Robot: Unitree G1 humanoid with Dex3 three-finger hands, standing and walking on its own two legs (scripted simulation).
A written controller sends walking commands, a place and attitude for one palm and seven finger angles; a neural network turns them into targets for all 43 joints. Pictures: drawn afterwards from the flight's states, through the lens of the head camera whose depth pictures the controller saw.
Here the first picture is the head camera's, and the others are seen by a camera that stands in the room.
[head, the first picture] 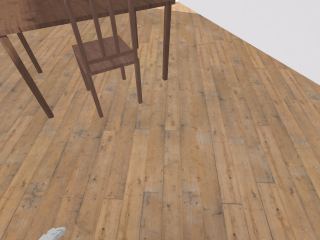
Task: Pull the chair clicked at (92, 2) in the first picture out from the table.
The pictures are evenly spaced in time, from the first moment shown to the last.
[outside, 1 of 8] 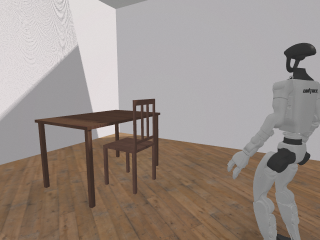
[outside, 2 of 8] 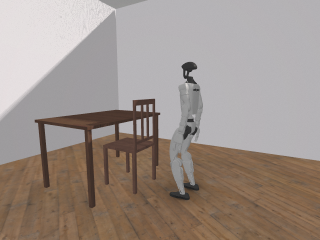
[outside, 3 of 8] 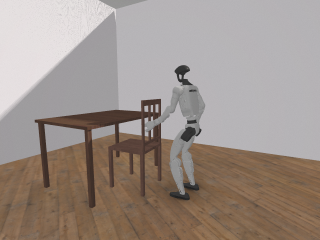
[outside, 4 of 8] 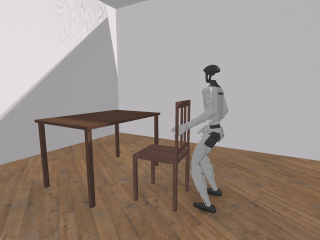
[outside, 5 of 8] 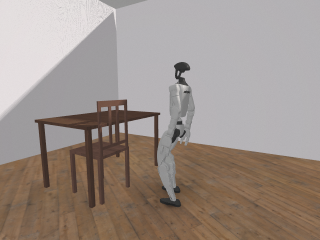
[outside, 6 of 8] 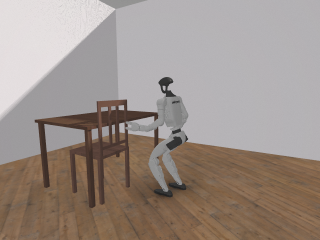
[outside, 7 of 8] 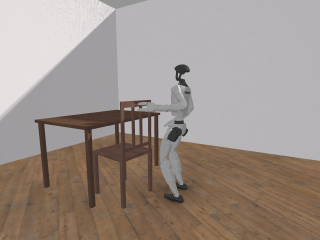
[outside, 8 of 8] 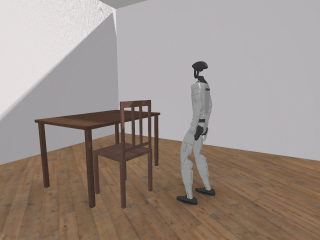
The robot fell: no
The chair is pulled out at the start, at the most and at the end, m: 0.00 0.55 0.08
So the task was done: no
